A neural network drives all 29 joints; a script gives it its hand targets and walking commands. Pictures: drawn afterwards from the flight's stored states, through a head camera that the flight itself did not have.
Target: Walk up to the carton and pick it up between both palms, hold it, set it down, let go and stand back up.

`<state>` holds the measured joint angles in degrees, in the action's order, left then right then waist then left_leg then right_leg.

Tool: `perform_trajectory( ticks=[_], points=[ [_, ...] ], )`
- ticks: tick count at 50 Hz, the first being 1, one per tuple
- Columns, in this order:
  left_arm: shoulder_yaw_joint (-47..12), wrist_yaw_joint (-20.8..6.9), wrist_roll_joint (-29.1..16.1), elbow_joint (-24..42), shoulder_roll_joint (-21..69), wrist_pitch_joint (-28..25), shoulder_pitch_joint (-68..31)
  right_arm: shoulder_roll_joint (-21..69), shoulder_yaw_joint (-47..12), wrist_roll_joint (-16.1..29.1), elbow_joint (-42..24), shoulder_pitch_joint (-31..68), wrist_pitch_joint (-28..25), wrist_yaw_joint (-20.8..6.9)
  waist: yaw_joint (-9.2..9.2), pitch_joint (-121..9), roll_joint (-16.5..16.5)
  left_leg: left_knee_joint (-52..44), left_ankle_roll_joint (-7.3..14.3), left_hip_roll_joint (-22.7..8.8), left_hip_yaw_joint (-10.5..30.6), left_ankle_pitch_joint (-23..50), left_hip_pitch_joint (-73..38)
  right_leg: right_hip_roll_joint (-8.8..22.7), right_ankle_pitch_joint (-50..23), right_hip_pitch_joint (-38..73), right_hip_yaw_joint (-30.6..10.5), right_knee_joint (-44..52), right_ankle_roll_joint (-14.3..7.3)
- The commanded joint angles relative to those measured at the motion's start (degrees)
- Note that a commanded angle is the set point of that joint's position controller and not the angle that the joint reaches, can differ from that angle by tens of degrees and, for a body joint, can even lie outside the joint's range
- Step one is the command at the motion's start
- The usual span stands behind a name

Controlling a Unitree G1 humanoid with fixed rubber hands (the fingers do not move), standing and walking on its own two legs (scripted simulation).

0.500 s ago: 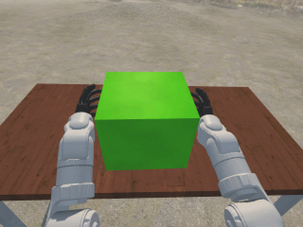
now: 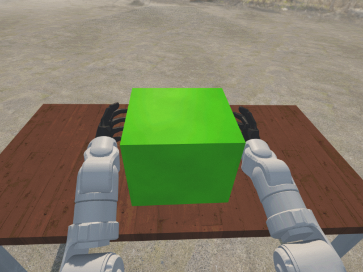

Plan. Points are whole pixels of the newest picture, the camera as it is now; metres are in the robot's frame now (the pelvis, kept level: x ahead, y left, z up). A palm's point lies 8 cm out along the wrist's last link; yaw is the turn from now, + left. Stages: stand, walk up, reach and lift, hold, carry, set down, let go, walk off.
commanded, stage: hold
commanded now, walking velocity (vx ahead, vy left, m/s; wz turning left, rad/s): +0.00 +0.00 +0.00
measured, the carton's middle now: (179, 144) +0.38 +0.00 +0.15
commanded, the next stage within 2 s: none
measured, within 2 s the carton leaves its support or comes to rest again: neither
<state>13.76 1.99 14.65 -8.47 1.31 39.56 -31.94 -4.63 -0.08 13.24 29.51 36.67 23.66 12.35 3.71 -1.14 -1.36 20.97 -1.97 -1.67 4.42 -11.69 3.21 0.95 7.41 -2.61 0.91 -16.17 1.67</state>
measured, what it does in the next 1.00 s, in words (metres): stands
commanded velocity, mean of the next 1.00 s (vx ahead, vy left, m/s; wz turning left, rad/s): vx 0.00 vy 0.00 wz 0.00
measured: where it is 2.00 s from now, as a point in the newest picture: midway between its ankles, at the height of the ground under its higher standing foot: outside the picture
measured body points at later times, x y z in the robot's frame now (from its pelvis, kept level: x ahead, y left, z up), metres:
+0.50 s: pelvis -0.01 +0.00 +0.00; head -0.06 +0.02 +0.45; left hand +0.37 +0.17 +0.18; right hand +0.37 -0.14 +0.17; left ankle +0.01 +0.14 -0.75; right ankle +0.02 -0.14 -0.75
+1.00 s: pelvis -0.01 +0.00 +0.00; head -0.05 +0.02 +0.45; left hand +0.37 +0.16 +0.18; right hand +0.37 -0.15 +0.17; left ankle +0.01 +0.14 -0.75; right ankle +0.02 -0.14 -0.75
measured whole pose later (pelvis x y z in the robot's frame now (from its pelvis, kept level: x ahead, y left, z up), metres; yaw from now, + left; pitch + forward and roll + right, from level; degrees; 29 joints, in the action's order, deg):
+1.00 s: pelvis -0.01 +0.00 +0.00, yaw +1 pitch -5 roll -1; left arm 13.5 1.5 13.7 -9.5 -0.3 39.1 -32.8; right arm -3.9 0.0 12.3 29.6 37.4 23.6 12.8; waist 4.2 -1.0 -2.0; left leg 20.6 -2.0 -1.4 5.0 -10.6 4.9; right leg 1.2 6.7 -4.1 1.4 -16.0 1.7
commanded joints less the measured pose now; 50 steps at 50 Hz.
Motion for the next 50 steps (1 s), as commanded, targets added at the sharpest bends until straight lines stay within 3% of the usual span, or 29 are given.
perform_trajectory(
  ticks=[1,4,5,7,8,9,11,14,15,20,21,22,24,26,27,29,30,32,33,34,37,39,40,41,43,45,47,48,50],
  points=[
    [-30.3,-9.4,-11.2,10.5,35.7,-5.9,-40.6,40.6,-25.9,6.8,-27.2,49.1,-5.6,-6.4,0.12,-27.0,1.5,-1.4,0.0,6.7,-4.1,19.7,-3.2,-4.5,-15.2,11.3,2.1,0.3,1.9],
    [-33.2,-9.0,-13.5,14.5,36.6,-7.1,-44.8,41.1,-25.7,7.4,-28.6,48.0,-5.3,-5.9,1.47,-30.3,3.1,-0.5,-0.9,6.6,-3.6,21.1,-3.6,-4.8,-18.0,11.3,2.0,-1.0,2.0],
    [-31.6,-9.3,-12.8,13.3,35.1,-6.8,-44.2,40.8,-25.2,6.6,-27.2,47.1,-4.8,-5.6,1.08,-28.3,2.3,-1.2,-0.3,6.9,-3.8,19.5,-2.0,-4.4,-17.9,11.6,1.9,-0.9,2.5],
    [-32.7,-9.2,-12.7,11.9,34.8,-6.6,-42.6,39.7,-26.1,6.7,-31.8,50.1,-5.3,-5.4,0.03,-31.3,2.9,-0.3,-0.5,7.0,-4.1,20.8,-3.7,-4.8,-15.8,11.3,2.6,-0.6,2.1],
    [-31.8,-9.1,-12.9,11.2,34.1,-6.3,-43.0,39.7,-25.6,6.1,-29.9,49.1,-4.7,-5.2,1.29,-28.4,2.6,-1.3,0.0,6.7,-3.8,17.1,-2.2,-4.2,-13.2,10.6,2.3,0.0,2.0],
    [-33.7,-8.9,-13.7,13.7,36.3,-6.9,-43.8,39.9,-25.6,6.3,-31.2,48.7,-5.2,-5.6,0.92,-29.7,3.6,-0.7,-0.9,6.3,-3.6,19.8,-3.3,-4.7,-15.2,10.3,2.7,-0.6,1.5],
    [-32.7,-8.7,-13.1,11.8,36.1,-6.3,-43.6,39.3,-24.2,5.7,-27.7,47.9,-4.4,-5.5,1.19,-28.6,4.0,-1.3,-0.8,5.9,-3.3,16.6,-2.9,-4.8,-11.1,8.4,2.4,0.1,1.5],
    [-32.5,-8.7,-14.1,13.8,36.3,-6.9,-44.0,40.7,-25.4,5.9,-30.3,48.1,-4.5,-5.8,1.15,-30.4,2.3,-1.4,-0.3,6.2,-3.3,16.9,-1.2,-4.8,-13.4,11.2,2.3,-0.9,1.7],
    [-31.4,-8.8,-12.5,7.5,36.1,-5.6,-41.4,38.2,-24.2,5.7,-28.8,50.5,-4.2,-6.0,0.53,-26.4,2.5,-2.2,0.2,6.1,-3.6,13.6,-1.4,-4.7,-9.0,7.7,2.2,0.1,1.7],
    [-27.0,-10.1,-8.0,5.0,35.2,-4.6,-40.9,37.7,-20.5,4.2,-19.1,47.2,-3.7,-6.6,0.77,-19.4,3.4,-4.3,0.1,5.6,-3.7,9.0,0.7,-4.3,-4.1,8.4,2.3,1.1,1.1],
    [-27.0,-10.2,-10.0,4.5,35.5,-5.3,-44.9,38.3,-20.5,3.8,-22.6,52.3,-4.7,-7.0,0.92,-21.2,1.3,-4.3,0.5,5.8,-4.2,8.1,0.8,-4.7,-2.9,7.4,2.9,0.9,1.2],
    [-27.0,-10.4,-9.9,5.1,35.1,-5.7,-45.0,38.0,-19.6,3.0,-17.2,47.3,-3.7,-7.0,1.78,-19.3,2.2,-4.9,-0.2,5.7,-4.2,7.5,1.4,-4.5,-2.4,6.6,3.0,1.0,1.0],
    [-28.3,-10.4,-9.9,7.8,37.0,-5.7,-43.0,38.8,-20.9,4.5,-21.9,48.9,-5.2,-7.1,1.03,-24.1,3.3,-3.1,-0.5,5.9,-4.4,14.9,-2.1,-4.7,-8.4,9.1,3.2,0.4,1.2],
    [-31.7,-9.4,-12.0,11.5,37.6,-6.4,-44.4,39.9,-23.1,6.5,-25.1,50.2,-6.2,-6.8,1.7,-30.5,5.2,-0.8,-1.5,5.9,-3.7,20.1,-4.8,-5.0,-12.2,9.9,2.9,-0.3,1.2],
    [-31.7,-8.9,-12.6,13.9,37.1,-7.0,-46.6,40.8,-24.6,7.9,-26.1,50.7,-6.4,-6.7,0.73,-32.7,5.0,0.1,-1.5,5.9,-3.6,21.8,-5.9,-5.2,-13.3,9.5,2.9,-0.8,1.2],
    [-33.2,-8.4,-13.4,10.3,38.4,-6.9,-43.2,40.4,-24.8,7.9,-29.1,52.9,-6.3,-6.7,0.65,-32.2,5.0,0.0,-1.6,5.8,-3.2,22.4,-5.2,-5.4,-13.1,8.7,2.7,-0.5,1.3],
    [-32.8,-8.4,-13.0,12.9,36.8,-7.0,-44.5,39.8,-25.5,7.8,-28.3,50.2,-6.0,-6.5,0.25,-32.3,4.5,1.0,-1.8,6.3,-3.5,24.9,-6.6,-5.7,-13.8,8.9,3.2,-0.5,1.6],
    [-34.0,-7.8,-13.4,9.4,38.1,-6.3,-39.3,38.4,-25.3,7.2,-31.3,50.6,-6.0,-6.2,0.95,-29.8,3.7,0.3,-2.0,5.9,-2.8,24.0,-5.6,-5.8,-14.6,8.2,2.8,-0.4,1.3],
    [-35.0,-7.8,-14.5,14.0,37.4,-7.3,-43.5,39.2,-24.5,6.6,-31.2,49.8,-5.9,-6.4,1.22,-32.1,4.1,0.2,-1.9,5.9,-3.1,20.8,-5.2,-5.7,-11.8,7.7,3.1,-0.4,1.1],
    [-35.1,-7.4,-14.4,15.3,38.5,-7.3,-45.9,38.5,-24.4,6.6,-28.4,49.1,-5.5,-6.6,1.41,-31.4,5.4,-0.2,-2.3,5.6,-3.3,20.1,-6.2,-5.9,-9.8,6.2,3.2,-0.4,0.7],
    [-31.4,-7.6,-11.7,11.5,37.1,-6.1,-42.5,38.5,-23.7,5.4,-25.0,46.8,-4.6,-7.1,-0.23,-22.7,3.4,-2.1,-0.8,5.5,-3.4,14.9,-2.1,-5.4,-6.9,6.2,2.7,0.4,0.7],
    [-29.6,-8.4,-10.0,6.6,37.3,-4.9,-42.4,36.5,-19.8,3.8,-19.5,47.1,-4.0,-7.5,1.59,-19.3,4.3,-4.0,-1.1,5.2,-3.6,8.4,0.5,-4.8,-2.0,6.4,2.4,1.3,0.3],
    [-27.2,-8.9,-9.2,6.8,35.7,-5.1,-43.4,37.5,-19.7,3.5,-17.7,45.1,-3.7,-7.7,0.92,-17.4,2.5,-4.6,-0.6,5.3,-3.8,7.9,1.1,-4.6,-2.1,6.5,2.7,1.4,0.3],
    [-29.8,-9.0,-10.8,7.6,37.2,-5.3,-44.5,37.4,-19.7,3.9,-21.6,49.1,-4.8,-8.0,0.98,-20.1,3.9,-4.7,-0.9,4.9,-3.9,7.4,1.1,-4.5,-1.4,6.5,2.9,1.3,0.4],
    [-29.7,-9.1,-10.4,6.1,38.1,-5.5,-44.0,37.9,-19.6,3.2,-20.0,48.8,-5.1,-7.8,1.71,-21.3,3.6,-4.1,-1.0,5.4,-3.9,9.9,0.2,-4.4,-4.1,7.0,3.0,0.7,0.4],
    [-30.3,-9.1,-10.9,8.8,37.5,-6.2,-44.4,39.2,-22.0,5.2,-22.8,49.5,-5.8,-7.4,0.92,-26.5,4.0,-2.5,-1.0,5.9,-4.1,15.8,-2.6,-4.7,-9.5,9.8,3.1,0.2,0.9],
    [-32.1,-8.4,-12.8,10.3,37.2,-6.6,-44.2,40.3,-24.5,6.9,-31.1,53.6,-6.7,-6.9,0.46,-32.2,3.4,-1.0,-0.5,6.2,-3.7,18.6,-2.7,-4.6,-13.5,11.8,2.3,-0.8,1.5],
    [-31.7,-8.3,-12.6,10.9,37.0,-6.8,-44.6,40.9,-25.8,6.8,-28.6,52.8,-6.2,-6.8,-0.83,-32.3,3.3,-0.6,-0.2,6.6,-3.8,19.6,-3.5,-4.9,-12.3,10.3,2.5,-0.3,1.6],
    [-30.8,-8.4,-11.8,7.3,36.1,-6.4,-43.5,39.2,-23.5,5.5,-25.9,51.0,-5.8,-6.4,0.78,-28.7,4.1,-0.9,-0.6,6.6,-3.8,17.9,-2.9,-4.6,-12.1,9.7,2.5,-0.1,1.6]
  ],
)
